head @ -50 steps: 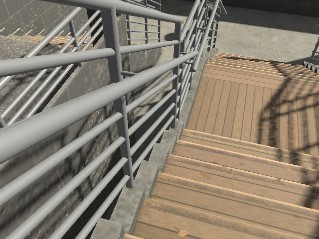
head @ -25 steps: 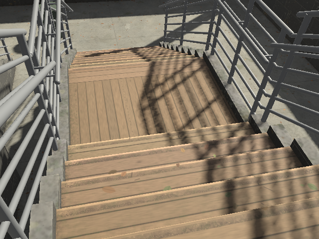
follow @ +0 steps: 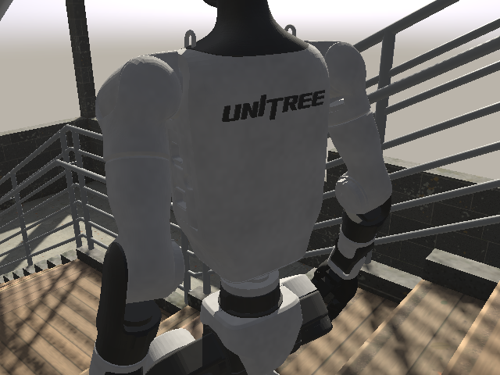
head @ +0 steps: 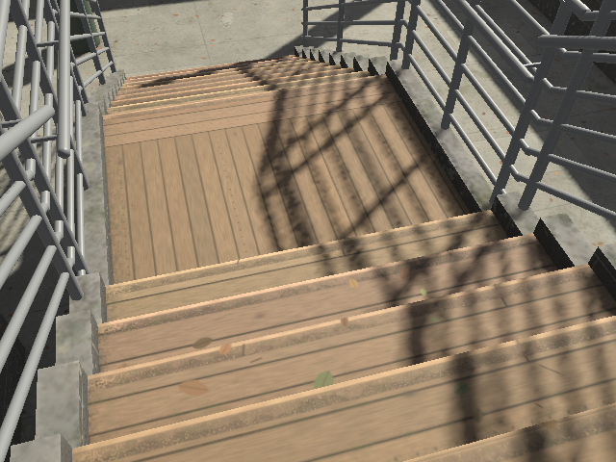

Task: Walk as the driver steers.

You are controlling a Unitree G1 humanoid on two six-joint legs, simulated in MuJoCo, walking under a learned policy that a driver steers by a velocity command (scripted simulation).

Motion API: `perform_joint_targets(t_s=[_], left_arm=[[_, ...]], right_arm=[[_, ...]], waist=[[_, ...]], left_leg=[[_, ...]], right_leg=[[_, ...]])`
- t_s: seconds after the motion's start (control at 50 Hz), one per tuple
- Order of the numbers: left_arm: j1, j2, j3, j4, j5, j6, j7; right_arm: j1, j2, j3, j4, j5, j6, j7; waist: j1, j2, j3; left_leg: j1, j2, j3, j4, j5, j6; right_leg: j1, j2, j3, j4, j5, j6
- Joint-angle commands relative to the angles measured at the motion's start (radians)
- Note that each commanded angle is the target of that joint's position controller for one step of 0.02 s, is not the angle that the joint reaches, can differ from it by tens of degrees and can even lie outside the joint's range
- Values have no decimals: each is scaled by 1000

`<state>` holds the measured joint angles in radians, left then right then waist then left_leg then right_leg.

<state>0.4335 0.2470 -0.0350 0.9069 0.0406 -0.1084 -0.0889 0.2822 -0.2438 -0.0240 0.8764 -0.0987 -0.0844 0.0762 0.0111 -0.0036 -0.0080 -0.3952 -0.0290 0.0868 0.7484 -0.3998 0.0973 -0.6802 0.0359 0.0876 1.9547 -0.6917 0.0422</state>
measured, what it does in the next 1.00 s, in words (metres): goes down: right foot, then left foot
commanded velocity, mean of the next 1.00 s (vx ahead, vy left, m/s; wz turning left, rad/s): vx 0.35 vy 0.00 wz -0.02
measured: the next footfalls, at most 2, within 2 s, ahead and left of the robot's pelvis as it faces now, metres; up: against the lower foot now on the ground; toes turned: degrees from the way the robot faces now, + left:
right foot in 0.18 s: +0.16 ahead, -0.16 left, +0.00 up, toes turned -1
left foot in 0.50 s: +0.08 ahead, +0.06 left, +0.00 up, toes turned +4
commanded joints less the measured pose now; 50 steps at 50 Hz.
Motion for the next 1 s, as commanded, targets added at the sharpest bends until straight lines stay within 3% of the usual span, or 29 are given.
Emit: perform_joint_targets(t_s=[0.02,0.04,0.08,0.1,0.12,0.18,0.2,0.22,0.26,0.3,0.36,0.44,0.48,0.5,0.52,0.54,0.56,0.58,0.62,0.64,0.74,0.78,0.8,0.88,0.9,0.92,0.96,0.98,1.0], left_arm=[[-41,73,11,-132,2,3,31],[-59,34,5,-110,11,17,36],[86,-30,1,-7,38,50,-9],[-2,-79,5,-19,-49,126,74],[16,-54,16,10,-57,157,104],[41,43,55,66,-34,172,123],[70,116,75,75,-38,150,121],[27,159,91,63,-47,140,117],[-17,129,89,37,-50,112,92],[-121,127,104,27,-16,105,99],[-149,109,117,22,-4,93,97],[-115,113,124,38,-6,86,105],[-191,130,135,37,-11,97,118],[-297,20,80,-76,72,14,65],[-238,-2,102,-85,24,-21,44],[-180,-4,91,-102,-4,-33,36],[-283,117,124,-67,-7,22,103],[-297,137,131,-54,-8,46,121],[-276,78,117,-8,0,87,115],[-322,73,111,-37,-23,86,103],[-390,-7,79,-27,-1,77,43],[-478,1,72,-45,-22,82,51],[-438,-67,12,-98,109,59,5],[-414,37,47,-98,67,70,9],[-325,76,77,-21,-43,51,59],[-139,53,77,39,-35,37,75],[143,124,101,104,-42,38,72],[328,150,111,134,95,46,26],[216,172,130,115,102,50,5]], right_arm=[[0,4,24,-62,35,-25,-10],[-133,67,54,-84,46,-34,-17],[-69,-51,35,-26,49,-51,-4],[57,-115,-6,21,167,-14,-52],[81,-118,2,29,173,-5,-57],[-34,-134,-3,-9,146,40,-80],[115,-145,-19,9,140,65,-88],[233,-80,-10,19,126,90,-93],[148,-69,-23,8,83,118,-96],[105,-71,-37,5,88,119,-85],[170,-46,-45,53,73,136,-70],[100,-36,-43,20,71,126,-80],[292,-35,-45,80,68,120,-89],[539,1,-33,187,-22,11,-51],[618,-115,-40,217,-65,-43,-29],[490,-145,-30,161,-74,-53,11],[326,-298,-101,120,92,11,-63],[238,-236,-78,83,97,30,-81],[247,-131,-55,106,72,39,-95],[197,-103,-44,89,81,32,-95],[166,-83,-36,108,116,6,-86],[232,-57,-29,144,97,18,-85],[365,17,36,196,-58,-36,-61],[361,-84,18,237,10,-36,-33],[317,-84,-7,229,83,32,-111],[368,-79,-5,243,87,59,-137],[403,-16,-12,194,128,52,-138],[383,63,54,143,3,9,-2],[186,-13,18,46,41,-30,36]], waist=[[42,36,15],[105,10,83],[155,64,-17],[96,86,-113],[87,128,-102],[147,74,-49],[100,-107,-68],[22,-312,-89],[18,-175,15],[-23,-159,65],[-52,-141,13],[-40,-98,57],[-140,-83,22],[-225,300,26],[-152,276,81],[-90,203,129],[-39,101,118],[-25,-5,159],[-12,25,166],[3,57,192],[-22,86,138],[-92,100,188],[-82,32,224],[-90,-31,179],[-76,-21,184],[-30,-36,101],[30,-171,-203],[160,-158,-403],[164,-49,-132]], left_leg=[[212,411,-497,-166,1052,222],[-141,321,-407,-263,880,209],[-346,204,-271,-182,810,221],[-201,249,-196,-212,982,119],[-227,234,-205,-162,1012,73],[-146,189,-113,15,993,24],[-103,88,-53,214,716,0],[-182,-22,-22,525,-71,-23],[-331,7,-137,542,-239,-3],[-184,34,-118,369,-128,-18],[34,14,-36,477,74,-33],[73,12,10,246,-167,-44],[341,-44,98,62,-144,-51],[537,-4,-82,-138,189,-34],[529,226,-557,-108,549,85],[420,376,-787,-286,409,190],[451,444,-730,-315,304,129],[337,390,-668,-287,331,121],[273,296,-521,-193,342,89],[154,216,-410,-204,225,71],[-140,109,-225,-197,-59,62],[-71,115,-212,-124,-9,49],[-76,144,-212,-60,-104,78],[227,150,-307,122,176,148],[289,86,-219,362,471,99],[187,60,-201,620,476,98],[-504,-21,-125,1153,-497,9],[-599,-23,-239,1243,-362,-19],[-898,24,-217,1165,-250,-53]], right_leg=[[-519,-172,107,-365,380,22],[-264,-211,74,-633,539,13],[115,-171,-30,-749,736,8],[342,-82,-118,-946,611,-29],[440,-69,-98,-890,708,-54],[558,-14,-174,-1140,682,-131],[582,-96,-80,-1261,1010,-172],[561,-310,255,-1414,987,-316],[457,-358,373,-1522,431,-338],[242,-294,278,-1592,97,-281],[84,-268,194,-1538,81,-291],[90,-236,123,-1468,131,-257],[-8,-179,23,-1289,297,-214],[-226,-83,-36,-796,199,-217],[-515,126,81,-548,166,-217],[-645,88,282,-600,287,-231],[-541,-1,131,-677,265,-172],[-469,-30,87,-712,310,-128],[-396,-78,83,-725,500,-101],[-304,-75,14,-894,641,-96],[290,-33,-144,-1223,1295,-113],[275,-21,-170,-1291,1166,-102],[268,-107,-49,-1320,1142,-113],[329,-121,-100,-1637,892,-112],[320,-39,-159,-1775,903,-106],[576,-77,-145,-1821,1066,-111],[1368,-374,89,-1245,1678,-274],[1527,-440,183,-1306,1429,-449],[1341,-493,341,-1445,963,-484]])
Velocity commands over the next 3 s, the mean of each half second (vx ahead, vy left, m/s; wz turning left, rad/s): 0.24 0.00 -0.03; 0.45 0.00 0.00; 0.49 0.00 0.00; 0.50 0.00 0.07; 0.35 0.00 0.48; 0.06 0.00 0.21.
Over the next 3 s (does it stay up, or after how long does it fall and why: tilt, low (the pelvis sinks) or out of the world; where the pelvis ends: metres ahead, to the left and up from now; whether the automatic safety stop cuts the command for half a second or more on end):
stays up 1.25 0.13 -0.67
